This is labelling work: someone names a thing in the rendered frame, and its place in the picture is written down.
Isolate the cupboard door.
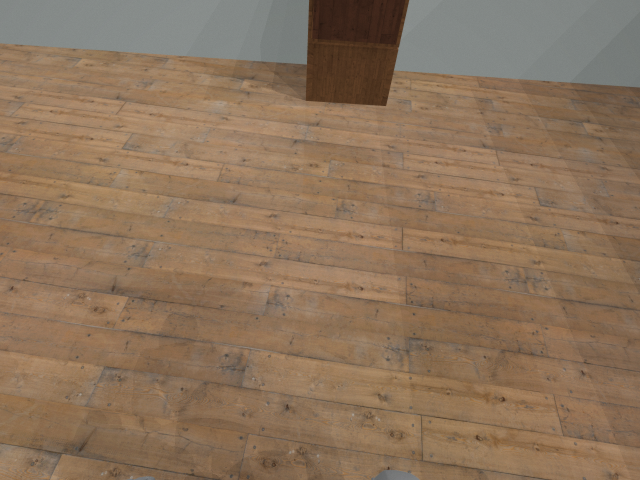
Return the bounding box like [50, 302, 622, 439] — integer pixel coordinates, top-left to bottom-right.
[312, 0, 405, 45]

